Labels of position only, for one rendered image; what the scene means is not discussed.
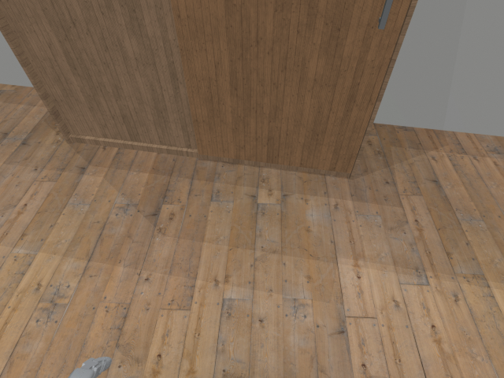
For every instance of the wardrobe door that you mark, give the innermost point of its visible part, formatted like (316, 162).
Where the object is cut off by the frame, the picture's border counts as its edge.
(287, 82)
(112, 67)

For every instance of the robot left hand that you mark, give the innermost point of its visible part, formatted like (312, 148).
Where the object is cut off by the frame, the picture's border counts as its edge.
(92, 368)

